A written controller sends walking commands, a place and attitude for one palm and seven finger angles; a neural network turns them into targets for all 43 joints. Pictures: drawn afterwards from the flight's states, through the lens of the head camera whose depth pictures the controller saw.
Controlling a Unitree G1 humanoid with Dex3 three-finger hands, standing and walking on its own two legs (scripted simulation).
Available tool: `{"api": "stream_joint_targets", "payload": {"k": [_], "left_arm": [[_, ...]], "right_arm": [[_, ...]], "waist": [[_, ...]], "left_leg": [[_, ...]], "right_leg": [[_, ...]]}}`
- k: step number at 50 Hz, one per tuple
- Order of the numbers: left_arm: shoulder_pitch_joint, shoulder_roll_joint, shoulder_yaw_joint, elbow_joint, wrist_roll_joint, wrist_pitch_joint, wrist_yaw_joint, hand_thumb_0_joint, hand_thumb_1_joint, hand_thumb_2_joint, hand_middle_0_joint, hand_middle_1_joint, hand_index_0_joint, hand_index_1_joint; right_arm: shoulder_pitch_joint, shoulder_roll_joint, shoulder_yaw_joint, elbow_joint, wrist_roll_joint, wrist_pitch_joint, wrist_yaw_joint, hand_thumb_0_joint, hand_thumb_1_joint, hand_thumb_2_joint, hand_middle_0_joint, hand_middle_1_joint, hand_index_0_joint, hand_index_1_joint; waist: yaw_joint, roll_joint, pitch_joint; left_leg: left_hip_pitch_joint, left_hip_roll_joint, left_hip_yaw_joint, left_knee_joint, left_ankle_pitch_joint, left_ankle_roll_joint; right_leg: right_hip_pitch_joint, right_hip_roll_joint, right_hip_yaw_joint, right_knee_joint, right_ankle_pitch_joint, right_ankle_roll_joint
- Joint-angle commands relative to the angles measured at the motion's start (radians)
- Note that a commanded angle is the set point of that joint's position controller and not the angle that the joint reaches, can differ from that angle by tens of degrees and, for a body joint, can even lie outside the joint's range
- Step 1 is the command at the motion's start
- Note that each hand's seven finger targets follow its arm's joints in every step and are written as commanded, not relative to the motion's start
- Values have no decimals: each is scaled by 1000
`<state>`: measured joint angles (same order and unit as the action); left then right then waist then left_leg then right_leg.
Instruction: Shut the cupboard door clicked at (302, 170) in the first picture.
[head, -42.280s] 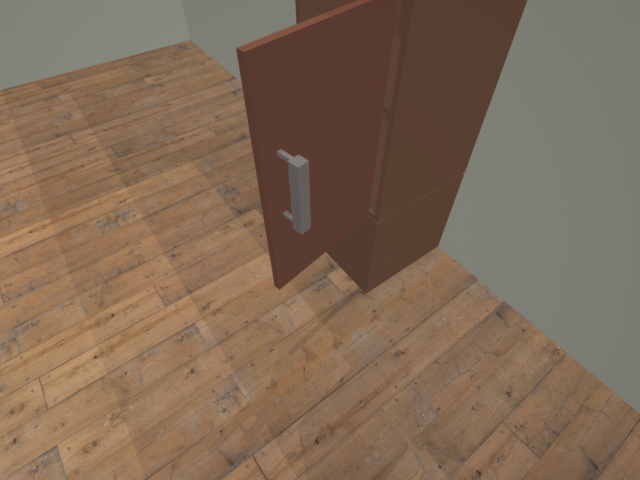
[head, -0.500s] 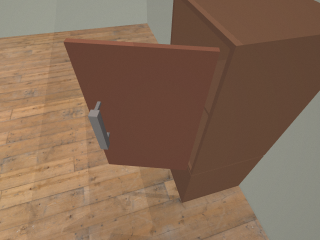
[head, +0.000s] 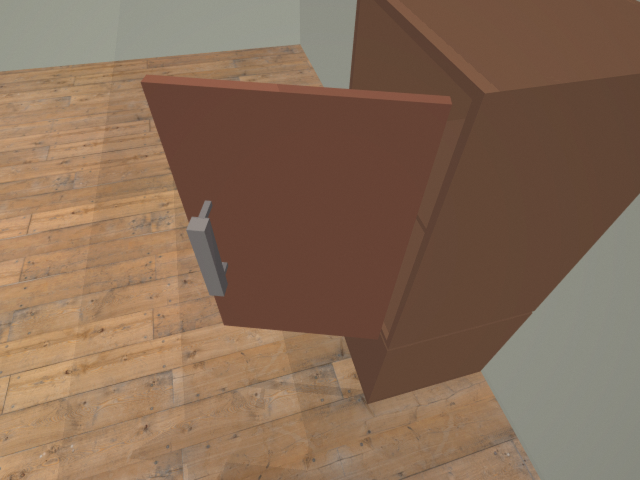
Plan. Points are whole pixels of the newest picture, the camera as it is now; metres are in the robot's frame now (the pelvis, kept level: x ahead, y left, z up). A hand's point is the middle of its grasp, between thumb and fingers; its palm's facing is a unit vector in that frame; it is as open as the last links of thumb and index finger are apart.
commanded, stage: raise the hand and make a fist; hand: left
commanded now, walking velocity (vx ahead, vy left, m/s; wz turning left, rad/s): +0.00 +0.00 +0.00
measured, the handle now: (213, 249) +0.45 +0.21 -0.03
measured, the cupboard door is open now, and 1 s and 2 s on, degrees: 69 69 69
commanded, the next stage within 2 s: bring the fist close to the handle in 1.98 s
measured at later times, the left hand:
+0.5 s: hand out of the picture +0.10 +0.18 -0.09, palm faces +0.03 -1.00 -0.01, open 6.1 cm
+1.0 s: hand (145, 465) +0.14 +0.21 -0.04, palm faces +0.05 -1.00 -0.06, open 3.8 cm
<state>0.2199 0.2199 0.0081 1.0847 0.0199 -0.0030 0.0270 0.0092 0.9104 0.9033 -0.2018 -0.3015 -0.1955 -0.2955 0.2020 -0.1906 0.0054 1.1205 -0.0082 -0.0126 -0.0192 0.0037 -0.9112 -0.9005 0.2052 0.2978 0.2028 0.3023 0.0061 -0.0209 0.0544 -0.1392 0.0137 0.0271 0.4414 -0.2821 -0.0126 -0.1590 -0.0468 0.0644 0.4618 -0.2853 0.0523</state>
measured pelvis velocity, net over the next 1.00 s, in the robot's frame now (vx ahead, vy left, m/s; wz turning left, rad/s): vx -0.06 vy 0.01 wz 0.03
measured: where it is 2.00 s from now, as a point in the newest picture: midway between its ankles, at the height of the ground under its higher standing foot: outside the picture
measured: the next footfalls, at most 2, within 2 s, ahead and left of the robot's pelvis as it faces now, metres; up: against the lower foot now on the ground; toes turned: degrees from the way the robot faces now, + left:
none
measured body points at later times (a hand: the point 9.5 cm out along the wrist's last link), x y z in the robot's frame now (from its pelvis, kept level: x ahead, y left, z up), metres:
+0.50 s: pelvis -0.07 -0.03 -0.10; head -0.01 -0.02 +0.35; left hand +0.09 +0.24 -0.09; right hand +0.17 -0.28 -0.13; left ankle -0.03 +0.13 -0.74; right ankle -0.02 -0.14 -0.74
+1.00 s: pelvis -0.06 +0.01 -0.10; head +0.00 +0.02 +0.34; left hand +0.13 +0.27 -0.03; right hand +0.10 -0.23 -0.18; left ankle -0.03 +0.13 -0.74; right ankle -0.02 -0.14 -0.74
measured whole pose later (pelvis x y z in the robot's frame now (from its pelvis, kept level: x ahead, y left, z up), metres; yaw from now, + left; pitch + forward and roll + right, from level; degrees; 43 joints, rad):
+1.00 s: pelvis -0.06 +0.01 -0.10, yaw +2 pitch +14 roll -3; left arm 0.44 0.25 0.21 -0.11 -0.29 -0.36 -0.27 0.02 0.91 0.90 -0.88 -1.05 -0.88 -1.04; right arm 0.31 -0.23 0.01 0.54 0.02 -0.25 -0.05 0.01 -0.90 -0.90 0.21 0.30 0.21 0.30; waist 0.00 0.02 -0.14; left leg -0.96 0.03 -0.05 1.25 -0.54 -0.01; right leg -0.92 -0.04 -0.03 1.19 -0.51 0.04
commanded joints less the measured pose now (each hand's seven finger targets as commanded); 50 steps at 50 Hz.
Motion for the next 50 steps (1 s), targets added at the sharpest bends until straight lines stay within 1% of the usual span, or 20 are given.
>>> {"api": "stream_joint_targets", "payload": {"k": [1,2,3,4,5,6,7,8,11,14,15,18,22,26,30,32,37,41,47,50], "left_arm": [[33,133,24,-37,-5,-22,8,0,900,900,-200,-300,-200,-300],[33,133,23,-35,-5,-21,8,0,900,900,-200,-300,-200,-300],[121,104,11,2,2,-36,48,0,900,900,-200,-300,-200,-300],[-783,814,561,-1627,-105,-324,57,0,900,900,-200,-300,-200,-300],[35,168,77,-1164,-131,-208,47,0,900,900,-218,-320,-218,-320],[45,156,106,-1181,-181,-160,83,0,900,900,-237,-340,-237,-340],[227,-125,-36,-1032,-173,-74,49,0,900,900,-255,-360,-255,-360],[-21,-10,34,-1173,-181,-110,42,0,900,900,-273,-380,-273,-380],[198,49,184,-871,-193,-257,-55,0,900,900,-328,-440,-328,-440],[445,0,245,-720,-265,-480,-258,0,900,900,-383,-500,-383,-500],[429,23,268,-724,-289,-551,-329,0,900,900,-402,-520,-402,-520],[318,157,360,-792,-343,-663,-513,0,900,900,-457,-580,-457,-580],[50,258,393,-1142,-399,-662,-524,0,900,900,-530,-660,-530,-660],[-140,211,289,-1435,-411,-703,-464,0,900,900,-603,-740,-603,-740],[-73,157,180,-1341,-383,-587,-478,0,900,900,-677,-820,-677,-820],[-34,165,178,-1238,-366,-472,-495,0,900,900,-713,-860,-713,-860],[153,216,324,-1241,-370,-241,-442,0,900,900,-805,-960,-805,-960],[194,199,389,-1381,-380,-291,-311,0,900,900,-878,-1040,-878,-1040],[155,92,178,-1377,-309,-437,-303,0,900,900,-988,-1160,-988,-1160],[160,109,151,-1366,-308,-428,-358,0,900,900,-1043,-1220,-1043,-1220]], "right_arm": [[32,-129,-31,-37,-2,-19,-7,0,-900,-900,200,300,200,300],[29,-135,-31,-36,-3,-19,-7,0,-900,-900,200,300,200,300],[-2,-149,-38,-101,10,-24,-1,0,-900,-900,200,300,200,300],[124,-316,-73,-335,15,-222,-105,0,-900,-900,200,300,200,300],[22,-197,-14,-361,94,-306,-134,0,-900,-900,200,300,200,300],[-6,-180,-4,-329,66,-339,-109,0,-900,-900,200,300,200,300],[24,-111,-34,-331,47,-353,-58,0,-900,-900,200,300,200,300],[29,-169,-67,-391,49,-364,-37,0,-900,-900,200,300,200,300],[-13,-161,-81,-477,33,-370,-30,0,-900,-900,200,300,200,300],[-37,-151,-104,-549,19,-362,-3,0,-900,-900,200,300,200,300],[-48,-155,-112,-572,21,-361,2,0,-900,-900,200,300,200,300],[-73,-176,-114,-663,34,-364,20,0,-900,-900,200,300,200,300],[-83,-172,-102,-759,35,-367,-6,0,-900,-900,200,300,200,300],[-50,-176,-80,-738,29,-380,-50,0,-900,-900,200,300,200,300],[-16,-199,-70,-710,47,-372,-85,0,-900,-900,200,300,200,300],[-3,-202,-63,-714,59,-359,-94,0,-900,-900,200,300,200,300],[-36,-169,-64,-796,63,-304,-81,0,-900,-900,200,300,200,300],[-49,-131,-65,-799,42,-293,-60,0,-900,-900,200,300,200,300],[2,-165,-60,-762,20,-306,-33,0,-900,-900,200,300,200,300],[17,-187,-61,-773,31,-311,-37,0,-900,-900,200,300,200,300]], "waist": [[-1,16,-26],[-2,30,-27],[9,38,-45],[-125,33,-435],[-30,442,-476],[1,327,-435],[-35,264,-261],[-48,202,-150],[-26,-124,103],[54,-356,-72],[60,-350,-139],[78,-83,-298],[56,129,-432],[-33,114,-418],[-73,75,-304],[-66,31,-275],[49,11,-385],[84,9,-454],[-21,83,-344],[-32,82,-337]], "left_leg": [[2,77,-49,-77,261,29],[0,75,-51,-76,259,26],[-21,109,-7,132,438,2],[261,62,-74,168,640,20],[334,44,-71,137,730,12],[252,63,-86,101,812,-32],[97,54,-68,24,688,-10],[-57,34,-67,85,436,-15],[-398,-34,-54,198,44,2],[-564,-44,-22,381,54,-9],[-610,-50,-12,428,27,-14],[-690,-62,8,551,-17,-3],[-725,-46,12,647,-135,24],[-722,-21,-27,707,-218,45],[-774,-14,-51,701,-284,48],[-805,-13,-57,682,-294,46],[-764,-30,-52,597,-199,36],[-699,-21,-64,569,-53,24],[-668,-12,-94,568,-102,19],[-676,-14,-105,553,-183,23]], "right_leg": [[-2,-49,10,-54,272,-48],[-7,-49,15,-51,268,-49],[-27,-92,39,-27,534,-34],[38,14,-119,255,531,-47],[-183,62,-166,387,168,-35],[-157,55,-164,324,31,-48],[-230,41,-154,227,13,-35],[-212,27,-153,175,97,-42],[-359,24,-163,118,-29,-48],[-437,27,-134,313,68,-43],[-430,12,-96,351,82,-38],[-447,-21,1,441,19,-56],[-559,-2,70,455,-344,-58],[-676,36,52,485,-439,-62],[-726,58,16,483,-454,-60],[-719,53,7,468,-468,-54],[-569,40,-30,454,-403,-51],[-519,64,-107,539,-173,-63],[-711,66,-159,598,-151,-66],[-715,63,-147,575,-201,-67]]}}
